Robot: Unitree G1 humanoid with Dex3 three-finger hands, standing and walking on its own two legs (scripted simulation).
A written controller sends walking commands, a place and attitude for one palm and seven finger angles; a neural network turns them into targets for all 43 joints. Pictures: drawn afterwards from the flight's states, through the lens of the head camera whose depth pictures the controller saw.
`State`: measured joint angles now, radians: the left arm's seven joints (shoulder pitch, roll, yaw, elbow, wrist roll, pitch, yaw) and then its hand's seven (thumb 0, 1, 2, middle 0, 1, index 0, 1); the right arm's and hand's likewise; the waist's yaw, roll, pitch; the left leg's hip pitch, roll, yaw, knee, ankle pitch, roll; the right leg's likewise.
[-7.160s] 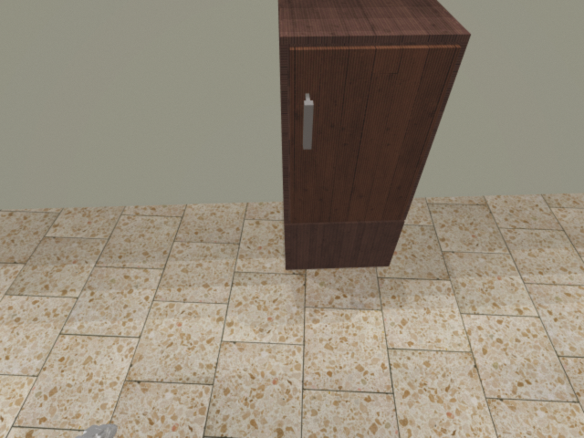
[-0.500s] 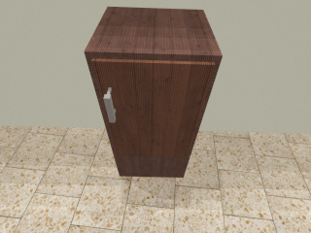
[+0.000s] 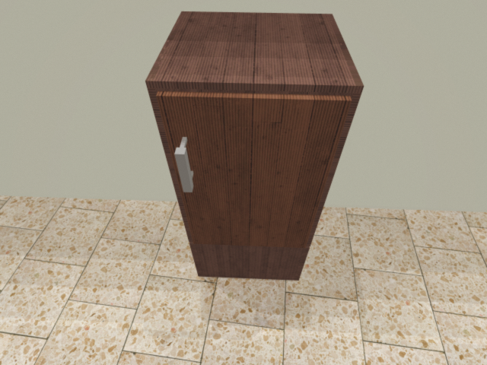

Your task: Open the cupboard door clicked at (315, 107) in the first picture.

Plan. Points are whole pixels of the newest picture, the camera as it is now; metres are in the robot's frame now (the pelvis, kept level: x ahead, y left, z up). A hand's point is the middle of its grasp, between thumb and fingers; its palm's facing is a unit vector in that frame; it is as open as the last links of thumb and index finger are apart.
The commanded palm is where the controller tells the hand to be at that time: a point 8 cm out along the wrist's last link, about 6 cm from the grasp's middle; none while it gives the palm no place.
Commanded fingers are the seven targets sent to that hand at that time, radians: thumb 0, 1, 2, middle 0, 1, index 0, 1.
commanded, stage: look again from close up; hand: left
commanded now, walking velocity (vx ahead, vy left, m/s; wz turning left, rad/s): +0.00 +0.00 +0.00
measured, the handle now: (186, 165) +0.55 +0.17 -0.02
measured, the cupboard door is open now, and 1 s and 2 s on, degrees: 0 0 0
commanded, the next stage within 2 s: raise the hand with hooked fingers in 0.28 s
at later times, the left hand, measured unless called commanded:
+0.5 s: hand out of the picture +0.13 +0.19 -0.09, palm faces +0.21 -0.96 -0.19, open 7.5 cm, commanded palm +0.11 +0.24 -0.06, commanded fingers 0.00 0.74 0.83 -0.21 -0.41 -0.21 -0.41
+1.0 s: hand (130, 349) +0.16 +0.19 -0.05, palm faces +0.00 -1.00 -0.05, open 9.8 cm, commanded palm +0.14 +0.25 -0.04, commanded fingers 0.00 0.15 0.58 -0.25 -0.78 -0.25 -0.78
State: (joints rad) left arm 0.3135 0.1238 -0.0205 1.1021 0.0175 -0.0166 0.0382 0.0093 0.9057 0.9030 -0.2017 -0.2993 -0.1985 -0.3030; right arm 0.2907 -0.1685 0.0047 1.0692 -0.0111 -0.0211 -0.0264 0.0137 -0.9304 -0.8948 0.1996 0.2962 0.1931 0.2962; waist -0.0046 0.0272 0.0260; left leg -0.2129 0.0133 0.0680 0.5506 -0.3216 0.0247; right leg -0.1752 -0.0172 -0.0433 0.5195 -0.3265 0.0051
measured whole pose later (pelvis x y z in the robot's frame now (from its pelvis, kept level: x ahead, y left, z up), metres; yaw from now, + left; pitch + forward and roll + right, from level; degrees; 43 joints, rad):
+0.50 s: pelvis +0.00 +0.00 +0.00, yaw +1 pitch +1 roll +1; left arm 0.45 0.17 0.03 0.35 -0.10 -0.01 0.08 0.02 0.89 0.89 -0.20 -0.31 -0.20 -0.32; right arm 0.34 -0.19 0.00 0.93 0.03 -0.20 -0.05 0.02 -0.92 -0.89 0.20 0.30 0.20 0.30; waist -0.01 -0.01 0.01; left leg -0.24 -0.02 0.07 0.52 -0.30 0.02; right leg -0.24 -0.05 -0.04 0.58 -0.35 0.00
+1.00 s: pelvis -0.06 -0.03 -0.10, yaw +2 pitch +14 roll -3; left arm 0.27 0.28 0.26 0.13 -0.33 -0.44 -0.44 0.02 0.37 0.68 -0.24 -0.64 -0.23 -0.64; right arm 0.17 -0.22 0.01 0.57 0.03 -0.24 -0.06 0.01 -0.91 -0.89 0.20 0.30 0.20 0.30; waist 0.04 0.02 -0.12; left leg -0.96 0.06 -0.06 1.24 -0.52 -0.03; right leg -0.88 0.01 -0.15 1.18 -0.55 -0.06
